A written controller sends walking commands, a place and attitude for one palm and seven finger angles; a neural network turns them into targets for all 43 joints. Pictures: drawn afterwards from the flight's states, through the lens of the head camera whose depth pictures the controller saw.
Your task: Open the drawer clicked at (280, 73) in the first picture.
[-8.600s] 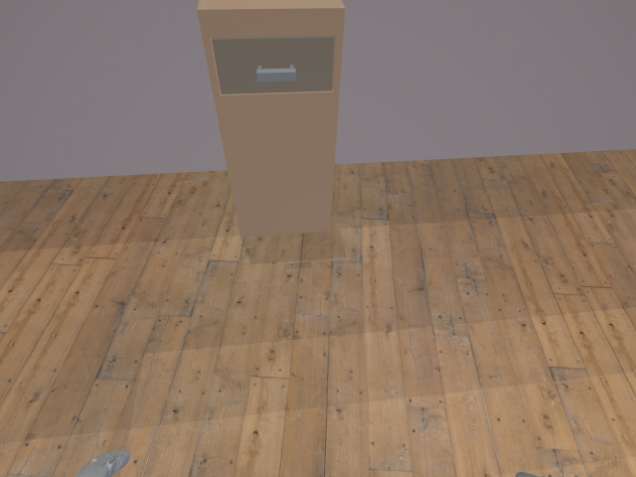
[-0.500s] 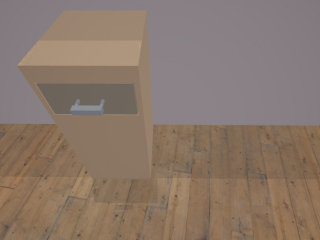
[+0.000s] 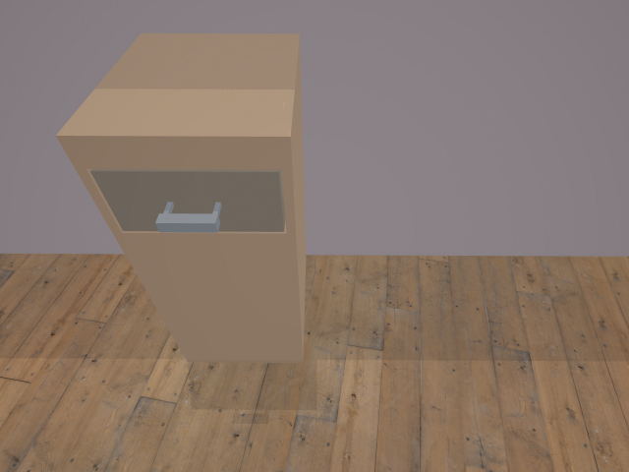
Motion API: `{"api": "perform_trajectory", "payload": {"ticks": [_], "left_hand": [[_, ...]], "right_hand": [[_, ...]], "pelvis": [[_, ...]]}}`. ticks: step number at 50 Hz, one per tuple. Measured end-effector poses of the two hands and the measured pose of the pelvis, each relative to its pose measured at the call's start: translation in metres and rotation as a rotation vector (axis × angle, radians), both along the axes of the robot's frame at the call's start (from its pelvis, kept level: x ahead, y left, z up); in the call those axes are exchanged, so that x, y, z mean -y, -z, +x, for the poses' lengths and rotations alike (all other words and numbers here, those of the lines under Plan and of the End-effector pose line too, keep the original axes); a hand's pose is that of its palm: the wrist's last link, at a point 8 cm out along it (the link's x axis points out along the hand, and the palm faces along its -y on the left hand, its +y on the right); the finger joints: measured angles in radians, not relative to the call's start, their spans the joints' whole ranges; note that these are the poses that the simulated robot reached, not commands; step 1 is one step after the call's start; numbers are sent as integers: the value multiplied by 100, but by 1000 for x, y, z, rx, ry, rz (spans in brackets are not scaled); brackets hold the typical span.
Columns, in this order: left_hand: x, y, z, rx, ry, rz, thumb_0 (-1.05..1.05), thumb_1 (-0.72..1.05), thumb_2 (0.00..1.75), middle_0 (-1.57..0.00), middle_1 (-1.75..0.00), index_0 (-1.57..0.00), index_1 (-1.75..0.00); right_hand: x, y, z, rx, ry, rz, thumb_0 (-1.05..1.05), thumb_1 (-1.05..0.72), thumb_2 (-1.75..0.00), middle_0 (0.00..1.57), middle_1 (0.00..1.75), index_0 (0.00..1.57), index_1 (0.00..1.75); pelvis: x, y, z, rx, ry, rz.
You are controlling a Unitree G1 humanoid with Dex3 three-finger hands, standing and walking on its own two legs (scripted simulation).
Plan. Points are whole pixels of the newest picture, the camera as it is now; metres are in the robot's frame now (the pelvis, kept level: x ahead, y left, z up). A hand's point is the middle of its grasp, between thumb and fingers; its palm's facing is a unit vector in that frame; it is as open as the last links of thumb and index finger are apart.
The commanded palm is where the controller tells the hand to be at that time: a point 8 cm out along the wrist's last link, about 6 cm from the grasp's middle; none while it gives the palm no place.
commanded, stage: look again from close up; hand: left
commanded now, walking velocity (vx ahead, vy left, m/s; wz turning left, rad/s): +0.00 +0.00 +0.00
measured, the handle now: (191, 215) +0.55 +0.27 -0.03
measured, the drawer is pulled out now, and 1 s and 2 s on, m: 0.00 0.00 0.00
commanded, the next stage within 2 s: raise the hand with hooked fingers in 0.34 s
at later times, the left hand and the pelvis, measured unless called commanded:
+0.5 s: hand out of the picture +0.03 +0.18 -0.16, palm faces -0.07 -0.96 -0.28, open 7.3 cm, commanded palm +0.11 +0.22 -0.06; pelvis +0.00 +0.00 +0.00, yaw -2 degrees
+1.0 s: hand out of the picture +0.14 +0.20 -0.06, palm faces -0.03 -0.07 -1.00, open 9.3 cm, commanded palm +0.16 +0.21 +0.01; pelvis -0.03 -0.05 -0.05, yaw +1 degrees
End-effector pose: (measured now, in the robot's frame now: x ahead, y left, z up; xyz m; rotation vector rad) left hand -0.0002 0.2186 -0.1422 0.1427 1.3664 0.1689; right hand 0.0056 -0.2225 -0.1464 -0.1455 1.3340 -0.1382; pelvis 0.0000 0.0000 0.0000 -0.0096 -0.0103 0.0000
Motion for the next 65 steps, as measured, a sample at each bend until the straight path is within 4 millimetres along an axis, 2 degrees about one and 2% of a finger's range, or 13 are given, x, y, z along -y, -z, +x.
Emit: {"api": "perform_trajectory", "payload": {"ticks": [10,23,24,29,32,35,38,42,46,49,54,59,65], "left_hand": [[-18,-6,12,17,26,16,0,91,90,-20,-29,-20,-30],[-6,-3,2,-34,20,5,0,92,90,-20,-29,-20,-30],[-7,-8,10,-13,74,29,1,92,89,-20,-29,-20,-30],[-24,-85,104,461,266,330,3,91,88,-21,-32,-21,-32],[-16,-137,160,696,481,562,2,86,86,-21,-34,-21,-35],[0,-168,192,839,679,790,2,80,84,-21,-37,-21,-38],[19,-166,190,862,836,902,1,74,82,-20,-41,-21,-42],[33,-139,151,787,969,932,0,64,78,-21,-47,-22,-48],[26,-121,112,699,1010,1007,0,54,74,-23,-53,-24,-54],[17,-129,112,745,991,1110,0,46,71,-25,-58,-26,-58],[16,-166,158,921,951,1276,0,33,66,-26,-65,-27,-66],[19,-195,206,870,906,1297,0,23,61,-27,-72,-27,-73],[29,-198,220,766,1011,1116,0,9,55,-27,-81,-28,-82]], "right_hand": [[-18,0,-13,-32,2,22,1,-92,-90,20,30,20,30],[-20,2,-22,-84,20,40,0,-90,-90,20,30,20,30],[-18,0,-18,-55,21,36,0,-90,-90,20,30,20,30],[15,-11,27,253,15,-56,2,-93,-90,20,30,20,30],[34,-19,72,434,-30,-79,2,-92,-90,20,30,20,30],[48,-36,116,581,-65,-86,2,-92,-90,20,30,20,30],[59,-53,153,655,-98,-76,1,-91,-90,20,30,20,30],[64,-65,190,668,-196,-73,1,-91,-90,20,30,20,30],[59,-58,216,645,-299,-80,0,-90,-90,20,30,20,30],[50,-42,227,635,-338,-65,0,-90,-90,20,30,20,30],[29,-15,220,624,-320,22,0,-90,-90,20,30,20,30],[20,-1,184,532,-200,107,1,-90,-90,20,30,20,30],[44,-6,140,445,-84,56,1,-90,-90,20,30,20,30]], "pelvis": [[-11,-3,0,-3,12,14],[-7,-3,5,-3,16,14],[-6,-2,4,-6,23,14],[0,2,-2,-30,17,41],[4,7,-10,-67,14,39],[11,13,-17,-109,35,48],[21,18,-20,-143,66,63],[35,25,-23,-172,65,76],[46,35,-26,-197,31,71],[53,45,-29,-212,1,62],[56,56,-30,-215,-18,50],[54,43,-24,-190,12,61],[47,24,-13,-161,103,79]]}}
